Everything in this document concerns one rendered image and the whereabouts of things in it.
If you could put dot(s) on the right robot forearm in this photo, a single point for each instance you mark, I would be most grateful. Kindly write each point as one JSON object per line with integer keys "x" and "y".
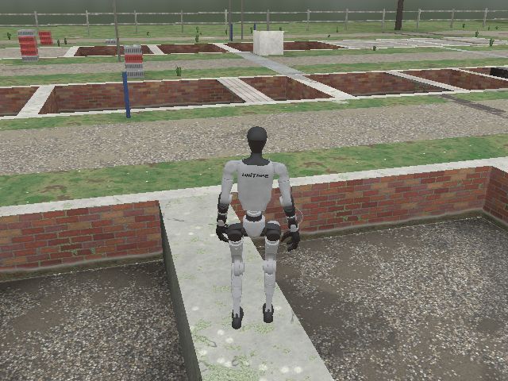
{"x": 291, "y": 216}

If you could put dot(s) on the right robot hand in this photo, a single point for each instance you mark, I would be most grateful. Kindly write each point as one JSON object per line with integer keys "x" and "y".
{"x": 295, "y": 239}

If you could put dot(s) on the left robot hand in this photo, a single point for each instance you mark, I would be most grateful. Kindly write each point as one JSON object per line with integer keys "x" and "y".
{"x": 220, "y": 230}

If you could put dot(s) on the left robot upper arm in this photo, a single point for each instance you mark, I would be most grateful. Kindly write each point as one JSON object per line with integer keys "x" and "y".
{"x": 227, "y": 181}

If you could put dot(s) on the left robot forearm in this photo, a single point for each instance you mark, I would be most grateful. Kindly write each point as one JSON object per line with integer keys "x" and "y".
{"x": 222, "y": 211}

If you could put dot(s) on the robot head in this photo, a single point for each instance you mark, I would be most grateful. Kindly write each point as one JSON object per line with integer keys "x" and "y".
{"x": 257, "y": 137}

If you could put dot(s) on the right robot upper arm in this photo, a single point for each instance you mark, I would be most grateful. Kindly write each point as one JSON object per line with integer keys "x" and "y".
{"x": 284, "y": 183}

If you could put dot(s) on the robot right foot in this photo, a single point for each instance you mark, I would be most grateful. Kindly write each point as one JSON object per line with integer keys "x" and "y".
{"x": 268, "y": 318}

